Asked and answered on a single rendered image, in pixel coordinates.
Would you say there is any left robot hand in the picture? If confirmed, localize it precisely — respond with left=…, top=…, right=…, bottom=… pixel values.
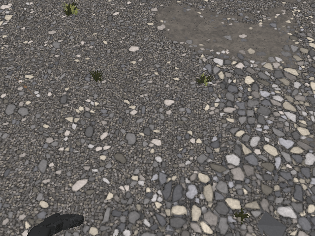
left=27, top=212, right=85, bottom=236

